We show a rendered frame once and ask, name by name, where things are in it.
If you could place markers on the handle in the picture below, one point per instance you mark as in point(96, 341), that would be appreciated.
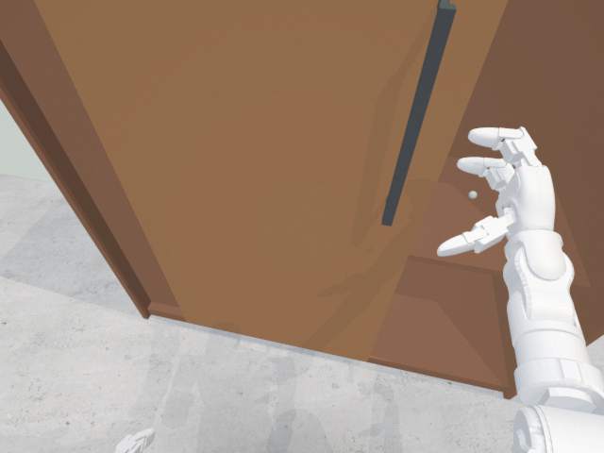
point(436, 46)

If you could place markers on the robot right forearm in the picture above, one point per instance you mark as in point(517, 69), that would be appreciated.
point(553, 364)

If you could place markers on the robot right hand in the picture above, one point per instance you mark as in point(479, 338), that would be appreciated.
point(528, 189)

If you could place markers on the wardrobe door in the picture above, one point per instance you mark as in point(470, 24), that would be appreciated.
point(31, 48)
point(256, 141)

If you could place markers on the robot right upper arm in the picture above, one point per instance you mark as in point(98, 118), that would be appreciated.
point(543, 429)

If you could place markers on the robot left hand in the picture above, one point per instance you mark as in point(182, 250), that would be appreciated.
point(136, 443)

